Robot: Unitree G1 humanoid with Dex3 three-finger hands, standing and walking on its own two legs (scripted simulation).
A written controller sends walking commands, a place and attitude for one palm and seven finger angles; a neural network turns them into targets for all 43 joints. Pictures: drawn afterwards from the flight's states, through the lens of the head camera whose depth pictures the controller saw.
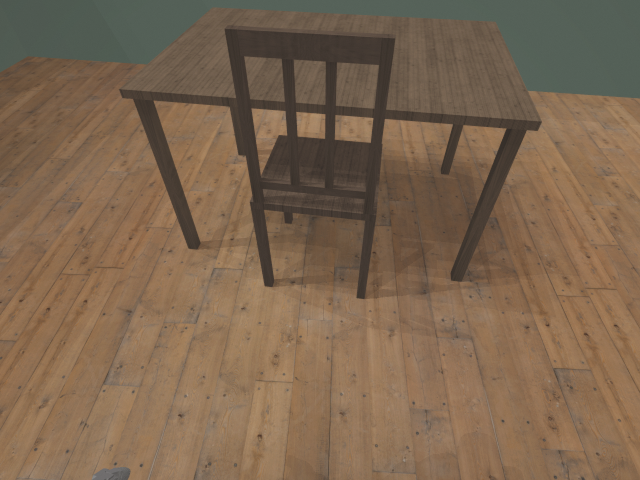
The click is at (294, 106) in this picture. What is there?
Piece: chair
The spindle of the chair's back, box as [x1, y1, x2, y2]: [282, 59, 299, 184]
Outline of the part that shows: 282,59 291,184 298,184 299,176 293,60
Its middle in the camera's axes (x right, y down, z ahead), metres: -0.08 -0.29 +1.02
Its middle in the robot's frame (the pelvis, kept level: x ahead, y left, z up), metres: +0.95 +0.13 -0.06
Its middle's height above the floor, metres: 0.71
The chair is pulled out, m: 0.00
